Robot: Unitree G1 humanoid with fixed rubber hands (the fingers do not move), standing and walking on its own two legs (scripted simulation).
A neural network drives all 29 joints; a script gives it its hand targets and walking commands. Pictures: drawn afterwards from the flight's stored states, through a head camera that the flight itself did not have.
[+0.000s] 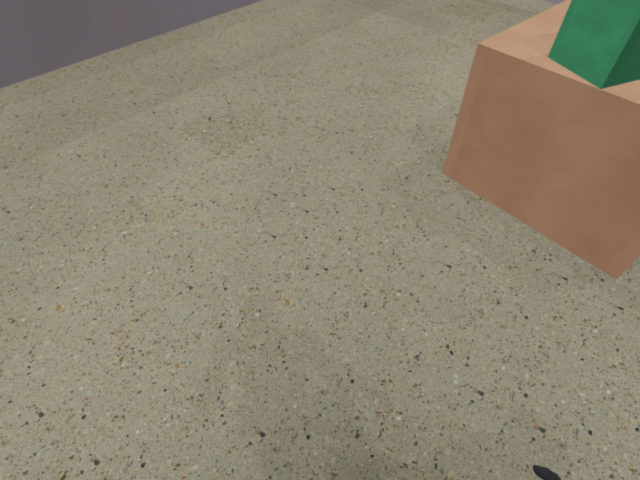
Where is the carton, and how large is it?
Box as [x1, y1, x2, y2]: [548, 0, 639, 88]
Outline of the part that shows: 572,0 548,57 600,88 639,79 639,0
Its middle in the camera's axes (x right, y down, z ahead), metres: +0.90 -0.65 +1.18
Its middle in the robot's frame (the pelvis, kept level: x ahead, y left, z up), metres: +1.32 -0.88 -0.03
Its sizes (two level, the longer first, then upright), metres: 0.233 0.191 0.239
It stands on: a pedestal, 0.61 m high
